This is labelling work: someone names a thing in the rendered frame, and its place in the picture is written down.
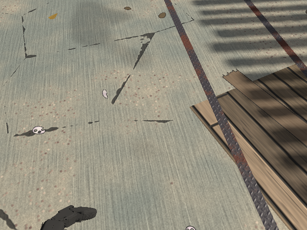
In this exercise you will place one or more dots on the left robot hand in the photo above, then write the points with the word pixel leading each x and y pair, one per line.
pixel 68 216

